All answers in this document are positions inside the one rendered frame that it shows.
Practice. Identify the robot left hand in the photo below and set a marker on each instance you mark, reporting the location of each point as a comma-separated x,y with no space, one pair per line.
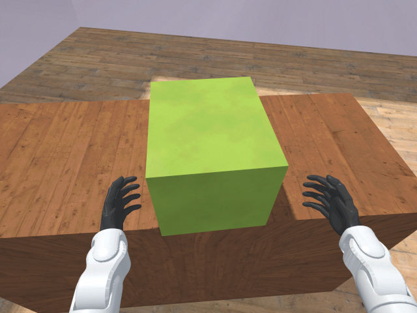
113,213

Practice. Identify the robot left forearm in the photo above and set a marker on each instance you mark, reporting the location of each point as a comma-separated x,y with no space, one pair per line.
99,289

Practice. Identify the robot right hand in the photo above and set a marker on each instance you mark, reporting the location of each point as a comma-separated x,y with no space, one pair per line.
338,206

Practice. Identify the pedestal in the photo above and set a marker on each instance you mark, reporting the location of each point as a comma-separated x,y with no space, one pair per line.
58,159

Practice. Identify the robot right forearm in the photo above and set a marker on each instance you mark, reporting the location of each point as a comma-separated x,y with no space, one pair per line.
380,285

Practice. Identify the carton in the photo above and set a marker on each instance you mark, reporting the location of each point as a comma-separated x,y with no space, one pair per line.
213,159

